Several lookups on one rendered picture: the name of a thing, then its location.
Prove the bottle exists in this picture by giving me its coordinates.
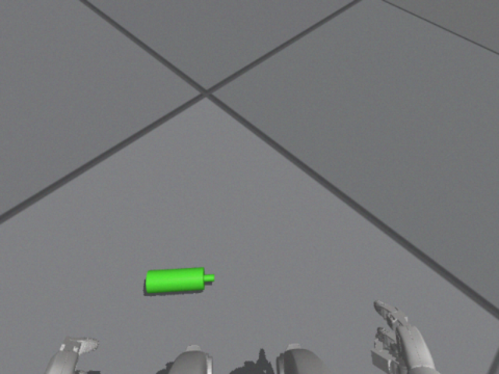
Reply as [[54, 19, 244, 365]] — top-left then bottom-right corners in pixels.
[[146, 267, 214, 293]]

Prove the right robot hand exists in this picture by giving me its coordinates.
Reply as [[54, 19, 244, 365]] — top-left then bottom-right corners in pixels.
[[371, 300, 436, 374]]

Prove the left robot hand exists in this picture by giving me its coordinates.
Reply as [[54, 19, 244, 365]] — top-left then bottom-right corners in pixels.
[[44, 336, 99, 374]]

